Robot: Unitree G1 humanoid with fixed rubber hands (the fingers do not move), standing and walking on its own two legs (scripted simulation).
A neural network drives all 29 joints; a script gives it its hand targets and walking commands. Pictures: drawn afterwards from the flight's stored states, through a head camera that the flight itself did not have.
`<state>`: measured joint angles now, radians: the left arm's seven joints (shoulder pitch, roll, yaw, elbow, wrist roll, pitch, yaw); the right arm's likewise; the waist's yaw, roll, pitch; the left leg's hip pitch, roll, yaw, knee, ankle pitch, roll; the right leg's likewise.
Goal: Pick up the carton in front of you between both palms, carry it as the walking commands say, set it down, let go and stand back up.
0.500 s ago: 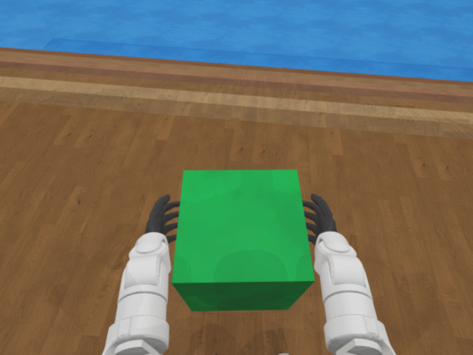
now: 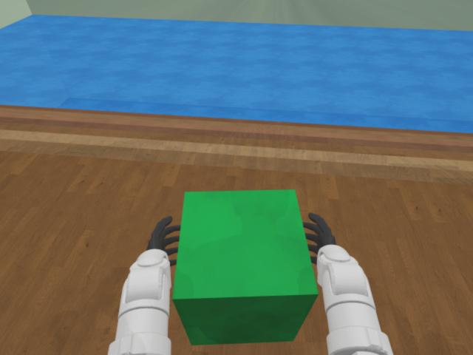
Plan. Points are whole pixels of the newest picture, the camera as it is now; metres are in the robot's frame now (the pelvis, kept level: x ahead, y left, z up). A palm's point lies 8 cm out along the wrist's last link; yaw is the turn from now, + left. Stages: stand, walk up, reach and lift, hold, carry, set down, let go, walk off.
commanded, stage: reach and lift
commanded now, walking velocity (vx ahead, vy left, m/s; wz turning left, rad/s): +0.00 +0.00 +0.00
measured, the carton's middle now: (241, 270) +0.31 +0.00 -0.05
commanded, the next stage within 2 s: hold in 0.74 s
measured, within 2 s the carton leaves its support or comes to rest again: neither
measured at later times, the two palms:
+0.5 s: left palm (157, 249) +0.31 +0.15 +0.04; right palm (325, 245) +0.31 -0.15 +0.04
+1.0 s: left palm (154, 250) +0.30 +0.15 +0.06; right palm (331, 245) +0.29 -0.15 +0.06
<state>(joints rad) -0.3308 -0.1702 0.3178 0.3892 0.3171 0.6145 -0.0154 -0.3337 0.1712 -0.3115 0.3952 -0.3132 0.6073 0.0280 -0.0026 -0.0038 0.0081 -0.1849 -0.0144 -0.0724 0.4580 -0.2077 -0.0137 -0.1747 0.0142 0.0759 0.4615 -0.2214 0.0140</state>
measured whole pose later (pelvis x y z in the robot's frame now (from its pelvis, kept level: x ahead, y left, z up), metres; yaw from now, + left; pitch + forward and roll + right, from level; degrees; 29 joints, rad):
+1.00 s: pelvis +0.01 +0.00 +0.01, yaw +0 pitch -8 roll +0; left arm -0.25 -0.15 0.21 0.21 0.28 0.77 -0.01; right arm -0.25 0.15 -0.20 0.21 -0.27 0.76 0.02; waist 0.00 0.00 0.03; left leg -0.03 -0.01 -0.07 0.34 -0.17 -0.01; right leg -0.02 0.01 0.08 0.34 -0.19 0.01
